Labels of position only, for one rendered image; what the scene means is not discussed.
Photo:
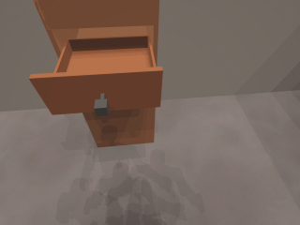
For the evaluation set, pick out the handle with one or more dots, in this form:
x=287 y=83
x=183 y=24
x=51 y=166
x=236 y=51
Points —
x=101 y=106

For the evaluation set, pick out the drawer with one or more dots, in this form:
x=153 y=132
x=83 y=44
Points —
x=122 y=68

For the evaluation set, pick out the cabinet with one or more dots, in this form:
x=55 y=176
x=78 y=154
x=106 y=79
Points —
x=66 y=19

